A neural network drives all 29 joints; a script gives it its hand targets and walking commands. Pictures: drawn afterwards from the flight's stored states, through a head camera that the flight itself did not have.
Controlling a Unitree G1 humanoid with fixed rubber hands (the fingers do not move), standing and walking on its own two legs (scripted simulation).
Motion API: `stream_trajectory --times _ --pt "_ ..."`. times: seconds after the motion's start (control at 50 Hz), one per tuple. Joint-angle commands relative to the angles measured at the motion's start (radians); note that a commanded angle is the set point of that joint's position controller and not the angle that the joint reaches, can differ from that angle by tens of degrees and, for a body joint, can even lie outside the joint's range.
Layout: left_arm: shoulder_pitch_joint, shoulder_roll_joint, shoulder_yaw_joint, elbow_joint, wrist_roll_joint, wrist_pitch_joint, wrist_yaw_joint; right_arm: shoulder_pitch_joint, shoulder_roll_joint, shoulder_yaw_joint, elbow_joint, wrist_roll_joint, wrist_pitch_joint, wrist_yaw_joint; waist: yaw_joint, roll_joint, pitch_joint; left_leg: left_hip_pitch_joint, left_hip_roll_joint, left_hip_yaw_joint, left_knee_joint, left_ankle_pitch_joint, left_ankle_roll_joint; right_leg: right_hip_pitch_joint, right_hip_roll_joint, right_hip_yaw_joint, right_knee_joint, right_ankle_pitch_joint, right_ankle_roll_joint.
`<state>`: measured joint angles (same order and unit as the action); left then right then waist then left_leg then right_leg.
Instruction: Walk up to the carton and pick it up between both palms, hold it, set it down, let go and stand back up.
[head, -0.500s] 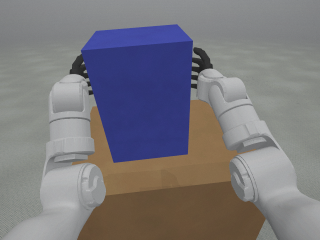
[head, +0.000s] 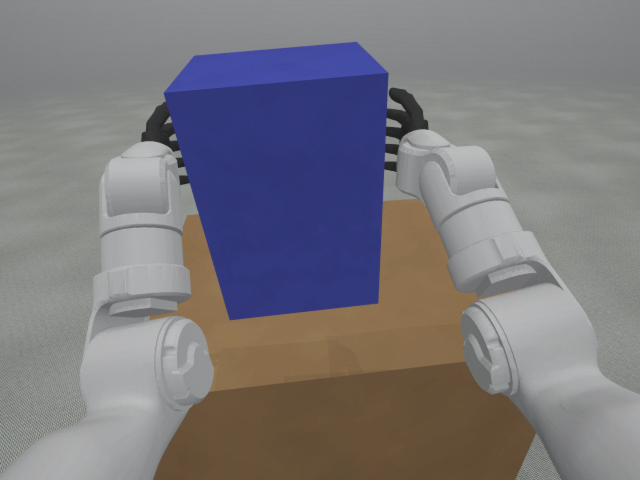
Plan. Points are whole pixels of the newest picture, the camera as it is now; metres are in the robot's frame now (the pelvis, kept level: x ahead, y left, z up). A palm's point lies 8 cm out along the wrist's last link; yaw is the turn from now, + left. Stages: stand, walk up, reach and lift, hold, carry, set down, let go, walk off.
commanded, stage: hold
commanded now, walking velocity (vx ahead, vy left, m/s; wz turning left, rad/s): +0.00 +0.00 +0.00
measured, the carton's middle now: (290, 185) +0.39 +0.01 +0.29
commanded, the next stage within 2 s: none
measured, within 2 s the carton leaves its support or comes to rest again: neither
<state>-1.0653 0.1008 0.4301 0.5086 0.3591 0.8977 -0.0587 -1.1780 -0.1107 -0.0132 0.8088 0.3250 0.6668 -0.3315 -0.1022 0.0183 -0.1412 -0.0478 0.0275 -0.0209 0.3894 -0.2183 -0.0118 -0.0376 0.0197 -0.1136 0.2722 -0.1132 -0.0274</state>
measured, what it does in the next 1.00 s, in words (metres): stands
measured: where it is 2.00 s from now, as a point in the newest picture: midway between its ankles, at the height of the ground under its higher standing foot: outside the picture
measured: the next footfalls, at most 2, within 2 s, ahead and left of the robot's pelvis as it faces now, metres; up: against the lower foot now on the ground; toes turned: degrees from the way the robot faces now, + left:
none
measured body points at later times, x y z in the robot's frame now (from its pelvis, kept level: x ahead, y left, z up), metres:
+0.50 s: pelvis +0.00 +0.00 +0.00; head -0.10 +0.01 +0.44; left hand +0.38 +0.15 +0.33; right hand +0.37 -0.14 +0.34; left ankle +0.01 +0.12 -0.75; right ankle +0.03 -0.10 -0.75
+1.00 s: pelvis +0.00 +0.00 +0.00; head -0.10 +0.02 +0.44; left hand +0.38 +0.16 +0.33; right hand +0.37 -0.13 +0.33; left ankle +0.01 +0.12 -0.75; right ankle +0.03 -0.10 -0.75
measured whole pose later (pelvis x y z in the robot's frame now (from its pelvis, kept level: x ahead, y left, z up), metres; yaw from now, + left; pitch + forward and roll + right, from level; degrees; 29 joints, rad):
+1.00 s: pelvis +0.00 +0.00 +0.00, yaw +0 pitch -6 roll -2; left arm -1.05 0.10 0.40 0.50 0.34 0.90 -0.05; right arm -1.16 -0.11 -0.02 0.79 0.33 0.67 -0.33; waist -0.11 0.01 -0.14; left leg -0.07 0.03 -0.02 0.40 -0.22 -0.01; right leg -0.05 0.02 -0.11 0.27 -0.11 -0.02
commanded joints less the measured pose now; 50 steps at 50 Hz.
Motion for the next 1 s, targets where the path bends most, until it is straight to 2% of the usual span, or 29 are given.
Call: stream_trajectory --times 0.0,0.04,0.06,0.08,0.12,0.16,0.22,0.26,0.28,0.34,0.38,0.4,0.44,0.46,0.5,0.54,0.56,0.58,0.6,0.62,0.64,0.7,0.74,0.78,0.8,0.84,0.9,0.94,0.98 --pt "-0.762 -0.512 -0.286 -0.053 -0.222 -0.080 -0.189 -0.737 0.578 0.101 -0.265 0.145 -0.048 0.173 -0.009 0.006 -0.208 -0.206 -0.067 -0.001 -0.095 0.059 -0.026 0.239 0.014 0.113 -0.009 0.048 0.050" --pt "-0.794 -0.521 -0.311 -0.126 -0.250 -0.095 -0.182 -0.730 0.592 0.112 -0.281 0.156 -0.050 0.171 -0.017 0.020 -0.296 -0.180 -0.065 -0.010 -0.082 0.119 -0.032 0.259 0.023 0.111 0.013 0.105 0.047" --pt "-0.742 -0.553 -0.340 -0.137 -0.274 -0.090 -0.179 -0.731 0.586 0.150 -0.363 0.180 -0.061 0.162 -0.021 0.030 -0.361 -0.156 -0.070 -0.012 -0.065 0.198 -0.031 0.328 0.032 0.099 0.033 0.226 0.054" --pt "-0.723 -0.520 -0.303 -0.093 -0.252 -0.085 -0.179 -0.737 0.568 0.146 -0.333 0.174 -0.047 0.155 -0.014 0.021 -0.304 -0.187 -0.072 -0.007 -0.068 0.173 -0.031 0.324 0.031 0.099 0.028 0.216 0.057" --pt "-0.718 -0.546 -0.329 -0.106 -0.255 -0.076 -0.177 -0.712 0.566 0.138 -0.315 0.174 -0.044 0.156 -0.028 0.058 -0.259 -0.170 -0.070 -0.003 -0.077 0.169 -0.048 0.279 0.034 0.095 0.017 0.182 0.045" --pt "-0.789 -0.539 -0.320 -0.098 -0.256 -0.086 -0.178 -0.756 0.559 0.111 -0.283 0.145 -0.048 0.165 -0.022 0.046 -0.261 -0.188 -0.064 -0.003 -0.102 0.059 -0.037 0.258 0.032 0.092 0.014 0.080 0.040" --pt "-0.734 -0.557 -0.342 -0.120 -0.260 -0.082 -0.173 -0.734 0.543 0.136 -0.320 0.166 -0.052 0.167 -0.023 0.065 -0.299 -0.203 -0.049 -0.014 -0.096 0.149 -0.050 0.345 0.054 0.073 0.032 0.182 0.040" --pt "-0.743 -0.536 -0.336 -0.117 -0.259 -0.085 -0.169 -0.708 0.540 0.127 -0.281 0.168 -0.043 0.173 -0.028 0.061 -0.275 -0.205 -0.055 -0.009 -0.096 0.148 -0.049 0.307 0.044 0.079 0.028 0.161 0.041" --pt "-0.737 -0.543 -0.356 -0.156 -0.263 -0.088 -0.164 -0.727 0.561 0.155 -0.331 0.177 -0.051 0.173 -0.013 0.058 -0.322 -0.192 -0.053 -0.015 -0.086 0.180 -0.050 0.335 0.052 0.074 0.036 0.194 0.043" --pt "-0.711 -0.547 -0.336 -0.105 -0.256 -0.076 -0.160 -0.703 0.559 0.144 -0.291 0.175 -0.038 0.175 -0.027 0.045 -0.239 -0.187 -0.065 -0.009 -0.088 0.153 -0.044 0.286 0.038 0.096 0.022 0.169 0.039" --pt "-0.724 -0.537 -0.345 -0.173 -0.257 -0.081 -0.162 -0.691 0.573 0.172 -0.314 0.195 -0.039 0.176 -0.009 0.039 -0.291 -0.165 -0.061 -0.009 -0.076 0.192 -0.046 0.311 0.042 0.092 0.028 0.205 0.043" --pt "-0.751 -0.523 -0.336 -0.151 -0.257 -0.079 -0.162 -0.699 0.566 0.153 -0.286 0.196 -0.036 0.178 -0.010 0.060 -0.243 -0.189 -0.062 -0.008 -0.084 0.179 -0.038 0.284 0.037 0.095 0.029 0.196 0.041" --pt "-0.694 -0.511 -0.308 -0.087 -0.228 -0.065 -0.168 -0.668 0.543 0.136 -0.240 0.178 -0.026 0.177 -0.004 0.043 -0.179 -0.212 -0.059 -0.005 -0.107 0.150 -0.037 0.290 0.042 0.089 0.013 0.164 0.045" --pt "-0.660 -0.547 -0.345 -0.156 -0.243 -0.068 -0.173 -0.642 0.563 0.160 -0.292 0.191 -0.032 0.173 -0.018 0.046 -0.255 -0.184 -0.058 -0.007 -0.088 0.209 -0.045 0.333 0.046 0.088 0.024 0.236 0.044" --pt "-0.740 -0.534 -0.342 -0.184 -0.247 -0.069 -0.169 -0.689 0.573 0.164 -0.302 0.203 -0.032 0.178 -0.007 0.047 -0.274 -0.175 -0.061 -0.003 -0.085 0.179 -0.049 0.284 0.045 0.096 0.017 0.169 0.047" --pt "-0.755 -0.512 -0.328 -0.164 -0.260 -0.080 -0.166 -0.708 0.591 0.172 -0.304 0.205 -0.033 0.180 0.002 0.007 -0.269 -0.172 -0.069 -0.002 -0.079 0.168 -0.030 0.279 0.032 0.099 0.014 0.180 0.051" --pt "-0.739 -0.538 -0.360 -0.208 -0.275 -0.080 -0.162 -0.717 0.617 0.203 -0.357 0.220 -0.040 0.172 0.004 0.011 -0.305 -0.144 -0.072 0.002 -0.073 0.204 -0.033 0.296 0.034 0.102 0.019 0.243 0.055" --pt "-0.747 -0.520 -0.342 -0.167 -0.268 -0.075 -0.158 -0.701 0.579 0.176 -0.302 0.204 -0.027 0.170 -0.005 0.024 -0.282 -0.152 -0.066 -0.005 -0.081 0.165 -0.038 0.282 0.040 0.095 0.023 0.188 0.055" --pt "-0.723 -0.516 -0.316 -0.124 -0.249 -0.067 -0.160 -0.702 0.576 0.168 -0.295 0.191 -0.026 0.170 0.009 0.006 -0.219 -0.190 -0.063 0.000 -0.095 0.133 -0.028 0.279 0.035 0.096 0.008 0.151 0.055" --pt "-0.690 -0.525 -0.314 -0.131 -0.251 -0.069 -0.165 -0.713 0.584 0.177 -0.354 0.193 -0.035 0.164 0.013 -0.010 -0.270 -0.188 -0.067 -0.003 -0.085 0.153 -0.027 0.312 0.036 0.098 0.013 0.186 0.053" --pt "-0.744 -0.506 -0.314 -0.144 -0.248 -0.076 -0.164 -0.718 0.595 0.161 -0.310 0.179 -0.030 0.167 0.015 -0.006 -0.238 -0.202 -0.071 0.002 -0.093 0.119 -0.020 0.267 0.027 0.106 0.014 0.154 0.053" --pt "-0.729 -0.563 -0.367 -0.172 -0.278 -0.073 -0.161 -0.720 0.565 0.167 -0.365 0.192 -0.041 0.162 -0.025 0.052 -0.302 -0.145 -0.061 -0.011 -0.072 0.201 -0.046 0.300 0.043 0.100 0.024 0.208 0.040" --pt "-0.718 -0.556 -0.332 -0.093 -0.257 -0.068 -0.165 -0.747 0.562 0.147 -0.342 0.166 -0.040 0.160 -0.008 0.017 -0.247 -0.168 -0.060 -0.010 -0.088 0.115 -0.031 0.267 0.038 0.095 0.011 0.133 0.047" --pt "-0.730 -0.551 -0.333 -0.089 -0.247 -0.072 -0.168 -0.727 0.544 0.118 -0.297 0.147 -0.043 0.168 -0.010 0.051 -0.235 -0.215 -0.054 -0.016 -0.112 0.033 -0.030 0.279 0.030 0.110 0.009 0.071 0.041" --pt "-0.725 -0.550 -0.321 -0.096 -0.241 -0.078 -0.168 -0.706 0.560 0.114 -0.266 0.149 -0.037 0.175 -0.012 0.026 -0.210 -0.210 -0.051 -0.011 -0.116 0.050 -0.031 0.260 0.032 0.102 0.007 0.075 0.040" --pt "-0.706 -0.545 -0.322 -0.108 -0.250 -0.078 -0.167 -0.689 0.575 0.130 -0.278 0.162 -0.040 0.173 -0.013 0.031 -0.259 -0.212 -0.063 0.000 -0.088 0.130 -0.033 0.314 0.035 0.099 0.015 0.165 0.045" --pt "-0.737 -0.544 -0.334 -0.125 -0.254 -0.086 -0.166 -0.704 0.578 0.132 -0.268 0.165 -0.040 0.176 -0.020 0.025 -0.280 -0.173 -0.062 -0.010 -0.091 0.115 -0.035 0.261 0.032 0.106 0.011 0.115 0.046" --pt "-0.747 -0.555 -0.347 -0.122 -0.257 -0.081 -0.164 -0.722 0.564 0.130 -0.291 0.176 -0.046 0.176 -0.014 0.068 -0.269 -0.183 -0.061 -0.006 -0.084 0.159 -0.045 0.264 0.041 0.095 0.020 0.150 0.044" --pt "-0.711 -0.529 -0.335 -0.131 -0.248 -0.078 -0.167 -0.708 0.566 0.159 -0.305 0.187 -0.036 0.170 -0.004 0.038 -0.268 -0.180 -0.060 0.000 -0.081 0.184 -0.039 0.319 0.043 0.099 0.024 0.207 0.052"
